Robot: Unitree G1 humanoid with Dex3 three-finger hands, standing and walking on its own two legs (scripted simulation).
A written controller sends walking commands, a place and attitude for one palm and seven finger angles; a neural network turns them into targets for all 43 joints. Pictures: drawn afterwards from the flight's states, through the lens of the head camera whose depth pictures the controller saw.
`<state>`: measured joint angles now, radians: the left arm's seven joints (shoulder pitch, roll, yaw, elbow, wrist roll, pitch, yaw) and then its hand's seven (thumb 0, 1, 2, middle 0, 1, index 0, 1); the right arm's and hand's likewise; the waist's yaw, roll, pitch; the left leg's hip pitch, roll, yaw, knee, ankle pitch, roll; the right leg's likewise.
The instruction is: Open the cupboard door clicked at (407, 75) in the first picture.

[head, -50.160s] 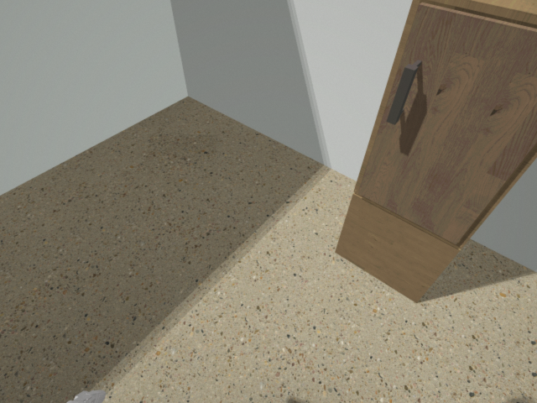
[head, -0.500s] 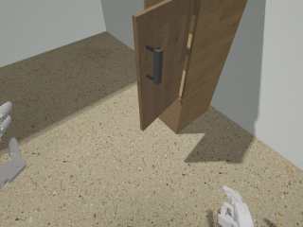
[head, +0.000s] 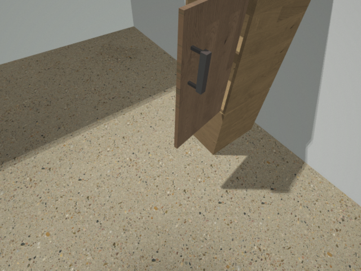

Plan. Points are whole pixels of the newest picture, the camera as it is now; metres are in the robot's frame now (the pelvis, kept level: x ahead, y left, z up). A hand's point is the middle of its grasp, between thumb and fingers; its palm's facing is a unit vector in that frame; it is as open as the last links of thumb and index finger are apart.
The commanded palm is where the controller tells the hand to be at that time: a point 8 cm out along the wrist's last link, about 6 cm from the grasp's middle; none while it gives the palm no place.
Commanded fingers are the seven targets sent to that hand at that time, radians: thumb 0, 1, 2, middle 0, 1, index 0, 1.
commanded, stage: let the arm hang, fingers relaxed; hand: left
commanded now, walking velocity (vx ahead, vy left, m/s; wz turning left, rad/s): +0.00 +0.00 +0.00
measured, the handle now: (197, 70) +0.66 -0.01 +0.07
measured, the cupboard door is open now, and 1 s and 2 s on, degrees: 100 100 100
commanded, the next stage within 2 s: look to check the result in 0.68 s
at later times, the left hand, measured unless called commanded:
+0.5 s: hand out of the picture +0.00 +0.17 -0.17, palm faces +0.00 -0.98 -0.18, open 7.4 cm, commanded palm none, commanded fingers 0.00 0.90 0.90 -0.20 -0.30 -0.20 -0.30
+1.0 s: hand out of the picture +0.01 +0.17 -0.17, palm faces +0.01 -0.98 -0.20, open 7.4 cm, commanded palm none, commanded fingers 0.00 0.90 0.90 -0.20 -0.30 -0.20 -0.30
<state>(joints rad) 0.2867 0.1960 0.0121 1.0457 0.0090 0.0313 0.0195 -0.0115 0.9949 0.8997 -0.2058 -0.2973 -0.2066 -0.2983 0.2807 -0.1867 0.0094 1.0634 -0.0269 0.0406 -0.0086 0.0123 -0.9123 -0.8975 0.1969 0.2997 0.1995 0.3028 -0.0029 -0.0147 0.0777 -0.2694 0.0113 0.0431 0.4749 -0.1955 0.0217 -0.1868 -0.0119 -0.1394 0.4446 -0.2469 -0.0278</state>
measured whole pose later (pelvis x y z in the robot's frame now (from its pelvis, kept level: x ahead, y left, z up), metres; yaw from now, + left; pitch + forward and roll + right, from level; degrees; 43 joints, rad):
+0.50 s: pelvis +0.01 +0.01 +0.00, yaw -2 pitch -1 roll +0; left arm 0.29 0.10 0.00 1.15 0.01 0.00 0.04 0.00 0.91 0.90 -0.20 -0.30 -0.20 -0.30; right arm 0.29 -0.11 0.00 1.15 -0.02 0.01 -0.02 0.01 -0.92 -0.90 0.20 0.30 0.20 0.30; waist -0.01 0.02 0.04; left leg -0.21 -0.01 0.08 0.41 -0.18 0.04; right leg -0.17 -0.03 -0.10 0.44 -0.25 -0.01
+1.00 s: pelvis +0.02 +0.00 +0.00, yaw -1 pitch -1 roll +0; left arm 0.28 0.13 0.01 1.15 0.01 0.00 0.04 0.00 0.91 0.90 -0.20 -0.30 -0.20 -0.30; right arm 0.27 -0.13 0.00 1.15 -0.02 0.01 -0.03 0.01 -0.91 -0.90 0.20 0.30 0.20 0.30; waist -0.01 0.02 0.06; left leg -0.19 0.00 0.07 0.40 -0.19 0.02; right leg -0.13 -0.02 -0.11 0.40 -0.25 -0.02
